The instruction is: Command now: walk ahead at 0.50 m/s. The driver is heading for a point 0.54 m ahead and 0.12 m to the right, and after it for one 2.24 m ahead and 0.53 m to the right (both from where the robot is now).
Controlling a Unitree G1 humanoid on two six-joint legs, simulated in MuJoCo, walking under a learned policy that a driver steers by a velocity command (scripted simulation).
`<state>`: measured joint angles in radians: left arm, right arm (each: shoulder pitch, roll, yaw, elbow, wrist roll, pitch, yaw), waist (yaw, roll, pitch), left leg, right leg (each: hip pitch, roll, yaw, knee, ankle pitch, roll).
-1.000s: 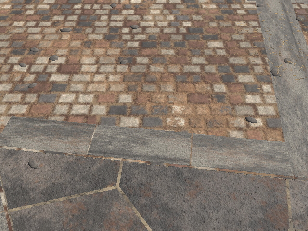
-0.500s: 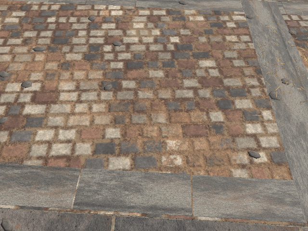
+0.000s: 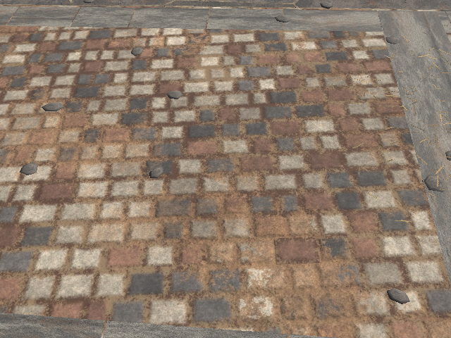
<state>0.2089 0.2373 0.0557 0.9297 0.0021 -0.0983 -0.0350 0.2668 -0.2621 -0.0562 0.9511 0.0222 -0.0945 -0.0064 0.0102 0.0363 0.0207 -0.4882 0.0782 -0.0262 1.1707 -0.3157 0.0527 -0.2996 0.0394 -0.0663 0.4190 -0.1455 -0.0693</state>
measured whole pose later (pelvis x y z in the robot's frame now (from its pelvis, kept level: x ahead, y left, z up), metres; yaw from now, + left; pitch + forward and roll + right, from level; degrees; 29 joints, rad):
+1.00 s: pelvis +0.40 +0.02 -0.01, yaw -18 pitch +2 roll +2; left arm 0.14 0.28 0.10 0.76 0.00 0.00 -0.01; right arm 0.06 -0.29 -0.08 0.87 0.00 -0.01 -0.03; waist 0.01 0.02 0.07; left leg -0.44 0.04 0.05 1.09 -0.55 -0.03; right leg -0.42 0.02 -0.01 0.56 -0.18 -0.07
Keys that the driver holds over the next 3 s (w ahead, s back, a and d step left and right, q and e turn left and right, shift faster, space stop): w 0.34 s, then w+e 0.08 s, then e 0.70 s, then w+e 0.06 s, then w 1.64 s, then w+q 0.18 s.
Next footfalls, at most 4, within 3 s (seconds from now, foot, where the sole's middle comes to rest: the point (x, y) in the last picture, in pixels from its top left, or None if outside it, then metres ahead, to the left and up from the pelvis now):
0.40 left None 0.40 0.15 -0.78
0.90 right None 0.48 -0.09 -0.78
1.38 left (207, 316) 0.55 0.12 -0.78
1.82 right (331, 277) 0.67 -0.26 -0.78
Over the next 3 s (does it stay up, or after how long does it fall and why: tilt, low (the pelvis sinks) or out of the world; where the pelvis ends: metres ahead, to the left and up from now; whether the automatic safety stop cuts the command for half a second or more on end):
stays up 1.15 -0.43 -0.01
